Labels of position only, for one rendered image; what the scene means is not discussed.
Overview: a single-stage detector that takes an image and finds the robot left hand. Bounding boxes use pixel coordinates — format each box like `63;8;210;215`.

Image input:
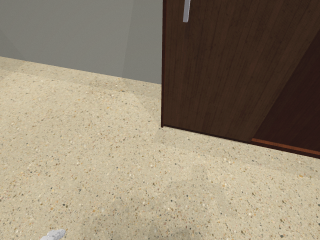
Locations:
40;229;66;240

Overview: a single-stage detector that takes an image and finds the wardrobe door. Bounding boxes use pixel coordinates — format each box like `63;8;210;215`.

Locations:
163;0;320;142
253;29;320;152

